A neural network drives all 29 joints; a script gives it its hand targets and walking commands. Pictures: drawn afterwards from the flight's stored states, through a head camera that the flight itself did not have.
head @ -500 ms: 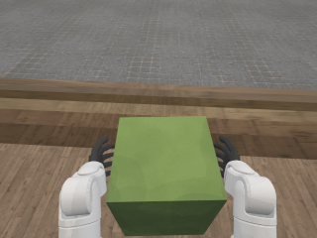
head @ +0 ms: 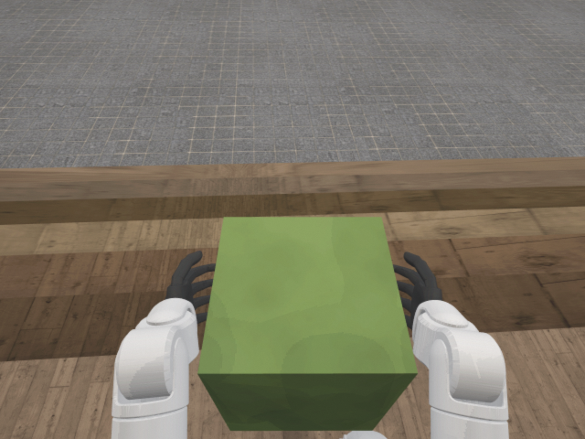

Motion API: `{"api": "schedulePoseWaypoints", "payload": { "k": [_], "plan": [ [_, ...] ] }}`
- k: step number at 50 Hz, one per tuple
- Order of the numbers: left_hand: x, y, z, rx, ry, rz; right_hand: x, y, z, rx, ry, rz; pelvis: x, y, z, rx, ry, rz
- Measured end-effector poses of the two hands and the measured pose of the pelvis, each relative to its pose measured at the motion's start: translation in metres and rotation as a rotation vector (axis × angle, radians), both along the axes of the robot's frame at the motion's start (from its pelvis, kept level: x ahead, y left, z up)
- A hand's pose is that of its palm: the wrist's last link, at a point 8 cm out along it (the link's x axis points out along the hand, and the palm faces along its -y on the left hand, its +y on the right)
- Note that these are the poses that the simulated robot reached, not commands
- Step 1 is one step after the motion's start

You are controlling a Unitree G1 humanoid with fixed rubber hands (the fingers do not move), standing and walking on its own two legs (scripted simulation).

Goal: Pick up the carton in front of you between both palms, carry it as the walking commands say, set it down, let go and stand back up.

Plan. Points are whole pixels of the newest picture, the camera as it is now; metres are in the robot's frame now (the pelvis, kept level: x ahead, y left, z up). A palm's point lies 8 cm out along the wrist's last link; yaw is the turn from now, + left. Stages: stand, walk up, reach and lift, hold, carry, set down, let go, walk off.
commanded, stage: carry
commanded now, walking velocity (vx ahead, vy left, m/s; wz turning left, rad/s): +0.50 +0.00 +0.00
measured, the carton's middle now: (302, 329) +0.28 -0.01 +0.00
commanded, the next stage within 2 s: none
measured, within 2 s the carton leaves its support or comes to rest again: neither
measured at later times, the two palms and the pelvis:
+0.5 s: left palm (221, 112) +0.69 +0.13 +0.08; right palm (368, 106) +0.72 -0.17 +0.08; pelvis +0.31 -0.05 -0.01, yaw +3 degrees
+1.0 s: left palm (251, 40) +1.06 +0.09 +0.07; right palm (362, 50) +1.03 -0.21 +0.06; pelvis +0.68 -0.01 -0.06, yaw +1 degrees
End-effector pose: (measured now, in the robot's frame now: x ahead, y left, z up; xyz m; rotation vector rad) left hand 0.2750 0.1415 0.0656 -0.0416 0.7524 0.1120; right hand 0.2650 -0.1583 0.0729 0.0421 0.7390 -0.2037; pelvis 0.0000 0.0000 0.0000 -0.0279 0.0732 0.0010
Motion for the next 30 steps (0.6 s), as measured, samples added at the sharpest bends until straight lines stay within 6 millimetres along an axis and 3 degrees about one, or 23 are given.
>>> {"api": "schedulePoseWaypoints", "payload": {
  "k": [5,9,14,16,22,30],
  "plan": [
    [0.075,0.003,0.019,-0.001,-0.077,0.038,0.086,0.003,0.019,0.005,-0.077,0.035,0.067,-0.006,-0.003,0.004,-0.008,0.020],
    [0.153,-0.002,0.031,0.049,-0.119,0.033,0.169,-0.002,0.027,-0.019,-0.117,0.081,0.124,-0.015,-0.015,0.019,-0.015,0.036],
    [0.258,-0.009,0.032,0.118,-0.107,0.043,0.288,-0.009,0.018,-0.032,-0.108,0.158,0.200,-0.032,-0.042,0.028,-0.029,0.054],
    [0.290,-0.009,0.027,0.133,-0.053,0.055,0.327,-0.008,0.011,-0.026,-0.057,0.184,0.221,-0.038,-0.041,0.031,-0.026,0.051],
    [0.369,-0.009,0.015,0.104,0.072,0.087,0.416,-0.007,0.005,-0.018,0.067,0.199,0.280,-0.052,-0.021,0.056,-0.001,0.047],
    [0.481,-0.017,0.020,0.062,0.032,0.090,0.516,-0.016,0.009,0.013,0.031,0.130,0.375,-0.048,-0.013,0.057,0.032,0.023]
  ]
}}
